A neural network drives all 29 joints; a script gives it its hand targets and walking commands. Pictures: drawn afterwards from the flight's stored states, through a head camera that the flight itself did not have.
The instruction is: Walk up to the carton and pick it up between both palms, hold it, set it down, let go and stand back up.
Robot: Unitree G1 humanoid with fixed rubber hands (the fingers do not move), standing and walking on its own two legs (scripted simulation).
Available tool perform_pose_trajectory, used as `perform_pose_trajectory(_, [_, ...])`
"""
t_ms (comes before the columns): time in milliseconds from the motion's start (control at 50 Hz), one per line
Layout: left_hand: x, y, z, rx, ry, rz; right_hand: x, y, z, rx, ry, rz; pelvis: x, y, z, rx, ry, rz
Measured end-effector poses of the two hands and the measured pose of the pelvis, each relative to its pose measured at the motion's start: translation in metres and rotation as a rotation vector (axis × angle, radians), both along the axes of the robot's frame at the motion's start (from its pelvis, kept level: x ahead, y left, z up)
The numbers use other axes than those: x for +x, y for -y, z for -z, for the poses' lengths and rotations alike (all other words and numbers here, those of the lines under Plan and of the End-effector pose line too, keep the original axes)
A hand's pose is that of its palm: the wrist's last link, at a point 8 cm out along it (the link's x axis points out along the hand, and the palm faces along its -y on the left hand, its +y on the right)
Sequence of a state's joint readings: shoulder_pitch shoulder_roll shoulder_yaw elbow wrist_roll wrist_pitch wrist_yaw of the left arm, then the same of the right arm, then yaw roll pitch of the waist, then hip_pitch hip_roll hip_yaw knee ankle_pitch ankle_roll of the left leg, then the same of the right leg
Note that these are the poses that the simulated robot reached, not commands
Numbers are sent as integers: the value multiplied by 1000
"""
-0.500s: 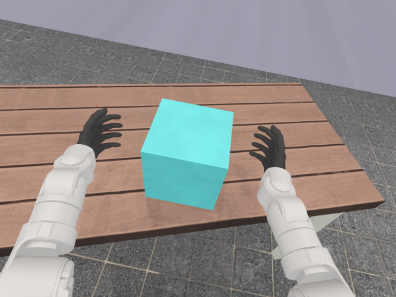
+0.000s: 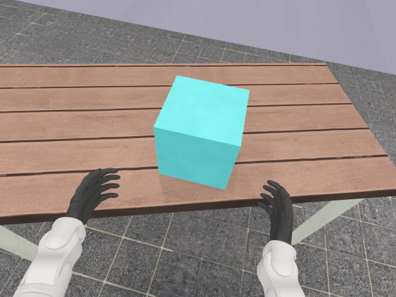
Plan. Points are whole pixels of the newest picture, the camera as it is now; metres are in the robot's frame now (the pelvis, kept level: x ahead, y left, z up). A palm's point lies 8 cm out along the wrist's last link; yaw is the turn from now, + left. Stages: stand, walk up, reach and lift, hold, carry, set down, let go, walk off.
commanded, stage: set down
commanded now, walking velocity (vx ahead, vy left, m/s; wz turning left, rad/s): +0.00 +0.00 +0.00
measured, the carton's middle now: (201, 134) +0.48 +0.00 +0.01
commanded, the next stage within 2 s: let go in 1.40 s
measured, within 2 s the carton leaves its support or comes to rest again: neither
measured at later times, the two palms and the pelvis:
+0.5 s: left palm (82, 256) +0.20 +0.22 -0.04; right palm (294, 262) +0.20 -0.19 -0.04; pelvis +0.02 +0.01 +0.01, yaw +0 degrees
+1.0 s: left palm (95, 269) +0.18 +0.20 -0.06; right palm (311, 272) +0.19 -0.23 -0.06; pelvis +0.04 -0.03 +0.01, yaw +1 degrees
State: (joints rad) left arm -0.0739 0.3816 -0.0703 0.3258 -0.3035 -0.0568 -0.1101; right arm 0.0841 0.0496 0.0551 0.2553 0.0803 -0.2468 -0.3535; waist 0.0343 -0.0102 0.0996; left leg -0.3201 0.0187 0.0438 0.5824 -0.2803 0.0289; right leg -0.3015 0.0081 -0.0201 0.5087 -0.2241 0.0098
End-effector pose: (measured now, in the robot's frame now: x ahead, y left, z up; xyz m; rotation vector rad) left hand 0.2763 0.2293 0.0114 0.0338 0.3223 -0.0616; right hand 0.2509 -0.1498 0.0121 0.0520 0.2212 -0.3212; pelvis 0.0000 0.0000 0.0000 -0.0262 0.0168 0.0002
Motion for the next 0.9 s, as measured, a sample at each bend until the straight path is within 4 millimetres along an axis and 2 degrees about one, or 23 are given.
perform_pose_trajectory(40, [0,-5,-6,5,19,-7,10,-7,-9,7,18,-14,2,-1,-2,-4,30,0])
perform_pose_trajectory(100, [-7,-10,-11,5,30,-16,13,-16,-15,22,17,-20,7,-3,-4,-12,78,-5])
perform_pose_trajectory(200, [-30,-11,3,-4,-22,-28,-2,-18,-1,24,-55,-9,13,-7,-5,-20,137,-16])
perform_pose_trajectory(300, [-56,-4,30,-7,-140,-34,-25,-1,24,-8,-175,-5,15,-12,-5,-21,151,-17])
perform_pose_trajectory(360, [-66,1,38,-2,-174,-28,-36,13,32,-22,-218,-9,16,-14,-5,-18,138,-10])
perform_pose_trajectory(440, [-70,2,40,29,-183,-32,-42,26,37,-35,-250,-45,17,-15,-6,-12,120,1])
perform_pose_trajectory(520, [-77,8,51,75,-289,-43,-49,44,55,-47,-346,-96,22,-14,-8,-6,116,2])
perform_pose_trajectory(600, [-80,16,52,80,-301,-56,-55,60,59,-50,-351,-100,29,-9,-9,1,105,13])
perform_pose_trajectory(740, [-80,21,55,88,-314,-100,-55,69,61,-67,-355,-164,38,7,-10,14,111,7])
perform_pose_trajectory(900, [-85,26,67,115,-400,-122,-54,74,70,-82,-405,-211,43,22,-11,20,118,-5])
